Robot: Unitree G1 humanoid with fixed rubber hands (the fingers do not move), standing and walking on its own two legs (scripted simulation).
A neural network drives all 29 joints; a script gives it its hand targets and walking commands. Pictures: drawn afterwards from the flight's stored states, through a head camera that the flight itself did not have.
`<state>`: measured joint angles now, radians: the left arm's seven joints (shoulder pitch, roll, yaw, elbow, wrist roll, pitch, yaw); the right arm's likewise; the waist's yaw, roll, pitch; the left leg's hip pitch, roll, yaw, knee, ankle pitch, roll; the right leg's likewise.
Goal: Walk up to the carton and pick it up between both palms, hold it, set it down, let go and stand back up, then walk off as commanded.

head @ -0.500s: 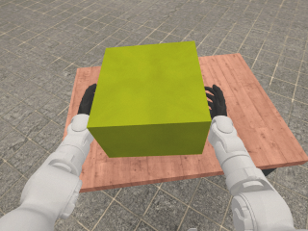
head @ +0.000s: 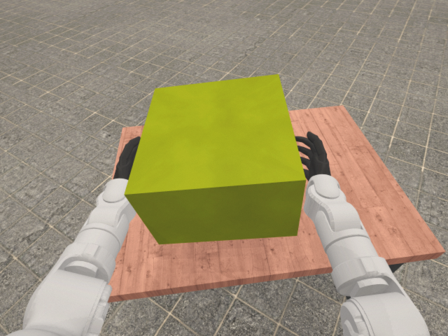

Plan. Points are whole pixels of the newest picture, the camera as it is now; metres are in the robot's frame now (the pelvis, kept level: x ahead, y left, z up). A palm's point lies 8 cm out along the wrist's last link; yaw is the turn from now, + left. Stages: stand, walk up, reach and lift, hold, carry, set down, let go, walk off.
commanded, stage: reach and lift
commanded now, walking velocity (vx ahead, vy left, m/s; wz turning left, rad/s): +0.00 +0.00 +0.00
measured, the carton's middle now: (220, 156) +0.44 -0.02 +0.08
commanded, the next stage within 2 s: hold in 1.88 s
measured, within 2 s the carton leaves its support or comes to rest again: neither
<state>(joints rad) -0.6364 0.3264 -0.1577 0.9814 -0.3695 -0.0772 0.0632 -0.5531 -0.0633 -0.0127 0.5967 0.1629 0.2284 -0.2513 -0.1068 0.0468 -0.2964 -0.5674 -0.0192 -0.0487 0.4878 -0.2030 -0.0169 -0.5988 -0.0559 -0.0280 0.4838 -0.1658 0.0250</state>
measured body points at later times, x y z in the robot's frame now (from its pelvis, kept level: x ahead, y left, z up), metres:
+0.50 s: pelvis -0.02 -0.01 +0.00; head -0.03 -0.02 +0.45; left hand +0.40 +0.13 +0.13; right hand +0.35 -0.22 +0.12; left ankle +0.01 +0.12 -0.73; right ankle +0.03 -0.14 -0.73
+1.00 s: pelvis -0.01 +0.00 +0.01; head -0.03 -0.02 +0.46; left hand +0.40 +0.16 +0.16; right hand +0.38 -0.20 +0.16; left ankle +0.01 +0.13 -0.73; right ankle +0.03 -0.14 -0.73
